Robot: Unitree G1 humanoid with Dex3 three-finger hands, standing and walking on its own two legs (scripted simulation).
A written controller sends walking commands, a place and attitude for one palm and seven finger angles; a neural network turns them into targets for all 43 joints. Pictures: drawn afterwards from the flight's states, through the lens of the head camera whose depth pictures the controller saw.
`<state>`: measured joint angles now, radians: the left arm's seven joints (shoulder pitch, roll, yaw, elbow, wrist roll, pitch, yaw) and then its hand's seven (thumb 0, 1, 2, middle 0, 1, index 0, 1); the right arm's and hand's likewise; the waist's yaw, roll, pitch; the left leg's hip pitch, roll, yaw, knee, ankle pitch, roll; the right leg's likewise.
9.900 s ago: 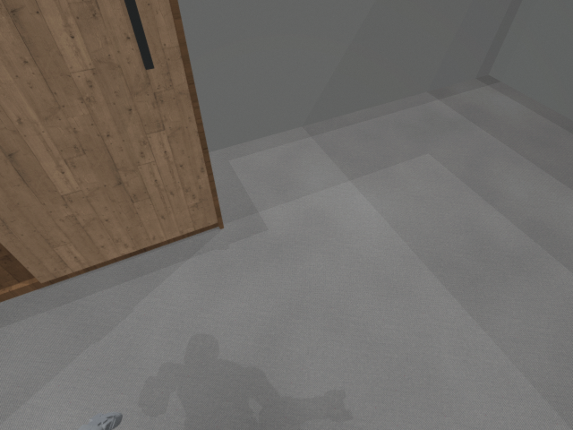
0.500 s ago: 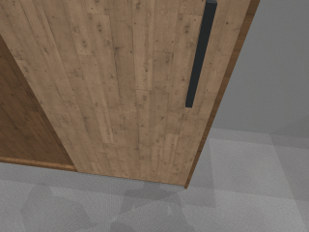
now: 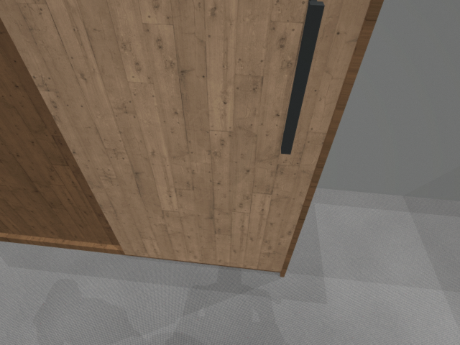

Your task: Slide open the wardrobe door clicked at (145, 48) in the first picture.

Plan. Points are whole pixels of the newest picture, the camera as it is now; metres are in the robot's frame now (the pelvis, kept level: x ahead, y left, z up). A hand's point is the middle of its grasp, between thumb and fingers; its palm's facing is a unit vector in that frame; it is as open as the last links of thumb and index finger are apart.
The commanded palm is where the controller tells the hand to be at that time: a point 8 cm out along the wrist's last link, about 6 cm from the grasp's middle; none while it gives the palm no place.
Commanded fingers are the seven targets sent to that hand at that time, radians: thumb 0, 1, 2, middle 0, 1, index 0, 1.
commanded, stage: look again from close up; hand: right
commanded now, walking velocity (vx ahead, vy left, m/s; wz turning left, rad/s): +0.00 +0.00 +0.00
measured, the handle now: (297, 86) +0.56 -0.10 +0.20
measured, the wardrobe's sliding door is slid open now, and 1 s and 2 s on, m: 0.00 0.00 0.00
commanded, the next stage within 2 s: shuffle to correct the standing spot in 1.90 s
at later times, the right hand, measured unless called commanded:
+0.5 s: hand out of the picture -0.02 -0.16 -0.18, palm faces +0.05 +0.99 -0.15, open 7.3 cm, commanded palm none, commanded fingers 0.00 -0.90 -0.90 0.20 0.30 0.20 0.30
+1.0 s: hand out of the picture -0.01 -0.16 -0.18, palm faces +0.05 +0.99 -0.15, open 7.3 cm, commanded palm none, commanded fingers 0.00 -0.90 -0.90 0.20 0.30 0.20 0.30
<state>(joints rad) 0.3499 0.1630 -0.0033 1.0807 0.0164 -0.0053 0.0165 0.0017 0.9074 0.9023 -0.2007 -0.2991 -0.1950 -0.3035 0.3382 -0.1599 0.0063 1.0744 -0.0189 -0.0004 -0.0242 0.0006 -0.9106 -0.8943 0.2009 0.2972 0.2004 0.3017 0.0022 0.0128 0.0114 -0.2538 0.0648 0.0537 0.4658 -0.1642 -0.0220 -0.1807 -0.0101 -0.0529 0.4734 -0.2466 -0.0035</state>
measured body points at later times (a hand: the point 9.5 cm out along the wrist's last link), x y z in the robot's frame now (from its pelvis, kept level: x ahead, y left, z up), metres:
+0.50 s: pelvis +0.00 +0.00 +0.00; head -0.01 -0.01 +0.45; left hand -0.02 +0.20 -0.16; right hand -0.02 -0.21 -0.16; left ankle +0.06 +0.13 -0.74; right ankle +0.01 -0.12 -0.74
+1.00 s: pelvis +0.00 +0.00 +0.00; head +0.00 -0.01 +0.45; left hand -0.01 +0.20 -0.16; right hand -0.01 -0.21 -0.16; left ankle +0.06 +0.13 -0.74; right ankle +0.01 -0.12 -0.74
